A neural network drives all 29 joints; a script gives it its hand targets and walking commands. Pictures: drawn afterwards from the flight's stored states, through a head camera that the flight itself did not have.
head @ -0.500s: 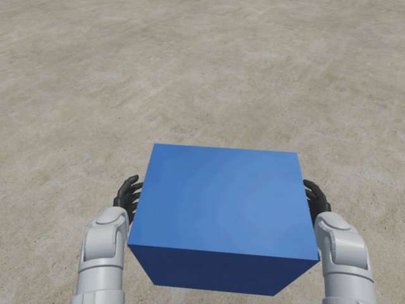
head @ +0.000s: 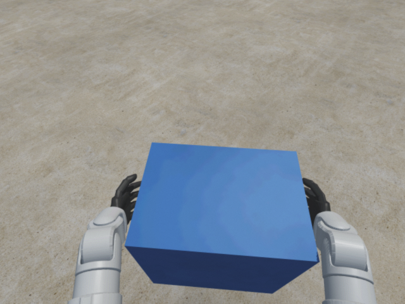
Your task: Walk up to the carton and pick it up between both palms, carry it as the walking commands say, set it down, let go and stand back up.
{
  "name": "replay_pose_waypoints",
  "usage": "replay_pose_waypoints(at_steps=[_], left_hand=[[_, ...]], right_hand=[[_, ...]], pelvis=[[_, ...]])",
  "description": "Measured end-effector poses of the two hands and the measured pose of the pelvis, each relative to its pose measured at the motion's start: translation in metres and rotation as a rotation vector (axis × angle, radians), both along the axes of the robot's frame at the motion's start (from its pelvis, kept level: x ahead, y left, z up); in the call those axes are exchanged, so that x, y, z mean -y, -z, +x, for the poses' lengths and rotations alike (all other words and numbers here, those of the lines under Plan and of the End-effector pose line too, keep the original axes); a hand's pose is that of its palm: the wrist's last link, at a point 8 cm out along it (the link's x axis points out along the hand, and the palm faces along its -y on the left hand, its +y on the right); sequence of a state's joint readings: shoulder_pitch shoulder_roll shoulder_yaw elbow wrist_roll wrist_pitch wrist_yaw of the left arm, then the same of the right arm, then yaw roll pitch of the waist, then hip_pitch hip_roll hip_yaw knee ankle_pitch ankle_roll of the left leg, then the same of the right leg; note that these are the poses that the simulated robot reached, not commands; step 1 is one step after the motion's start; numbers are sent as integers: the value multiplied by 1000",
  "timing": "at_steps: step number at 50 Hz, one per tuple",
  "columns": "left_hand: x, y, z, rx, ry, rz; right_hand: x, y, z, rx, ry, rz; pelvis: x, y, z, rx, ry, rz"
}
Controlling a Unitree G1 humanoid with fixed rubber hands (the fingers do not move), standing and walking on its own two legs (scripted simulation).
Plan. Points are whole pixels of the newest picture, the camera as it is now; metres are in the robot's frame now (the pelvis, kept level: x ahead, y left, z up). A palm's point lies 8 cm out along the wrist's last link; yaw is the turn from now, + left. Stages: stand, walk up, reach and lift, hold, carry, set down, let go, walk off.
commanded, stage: reach and lift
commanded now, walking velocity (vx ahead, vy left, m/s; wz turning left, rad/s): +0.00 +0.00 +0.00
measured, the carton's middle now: (217, 224) +0.28 +0.00 -0.04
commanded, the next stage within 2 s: hold in 0.12 s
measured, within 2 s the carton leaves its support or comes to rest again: neither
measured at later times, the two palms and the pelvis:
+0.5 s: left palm (120, 213) +0.27 +0.19 +0.03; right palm (319, 218) +0.26 -0.20 +0.03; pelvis -0.01 +0.00 +0.00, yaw +0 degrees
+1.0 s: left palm (119, 214) +0.26 +0.20 +0.03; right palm (318, 218) +0.26 -0.20 +0.03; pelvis -0.01 +0.00 +0.00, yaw +0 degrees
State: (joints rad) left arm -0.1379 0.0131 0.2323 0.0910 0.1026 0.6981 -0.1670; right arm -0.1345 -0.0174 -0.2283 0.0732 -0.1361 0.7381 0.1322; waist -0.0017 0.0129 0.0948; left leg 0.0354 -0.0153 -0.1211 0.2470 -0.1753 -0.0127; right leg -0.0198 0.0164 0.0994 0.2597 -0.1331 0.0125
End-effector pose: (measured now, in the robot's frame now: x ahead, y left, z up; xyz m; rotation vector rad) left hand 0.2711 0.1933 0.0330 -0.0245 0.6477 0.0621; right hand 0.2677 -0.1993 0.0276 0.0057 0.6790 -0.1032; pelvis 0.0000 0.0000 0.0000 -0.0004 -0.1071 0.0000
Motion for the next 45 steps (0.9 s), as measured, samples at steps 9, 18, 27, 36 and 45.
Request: replay_pose_waypoints(at_steps=[9, 18, 27, 36, 45], left_hand=[[-1, 0, -3, 0, 1, -1], [-1, -1, -4, 0, 1, -2], [-1, -1, -5, 0, -2, -2], [-1, -1, -7, -1, -6, -1], [-2, -1, -7, -1, -8, 0]], right_hand=[[-1, -1, -3, -1, 2, -1], [-1, -2, -5, 0, 3, -2], [-1, -2, -6, 0, 1, -2], [-1, -2, -6, -1, -3, -1], [-2, -1, -5, -1, -6, -2]], pelvis=[[-1, 0, -3, -1, 1, 1], [-3, 0, -7, -3, 2, 2], [-3, 0, -9, -5, 1, 2], [-3, 0, -9, -7, -3, 1], [-3, 0, -7, -9, -6, 1]])
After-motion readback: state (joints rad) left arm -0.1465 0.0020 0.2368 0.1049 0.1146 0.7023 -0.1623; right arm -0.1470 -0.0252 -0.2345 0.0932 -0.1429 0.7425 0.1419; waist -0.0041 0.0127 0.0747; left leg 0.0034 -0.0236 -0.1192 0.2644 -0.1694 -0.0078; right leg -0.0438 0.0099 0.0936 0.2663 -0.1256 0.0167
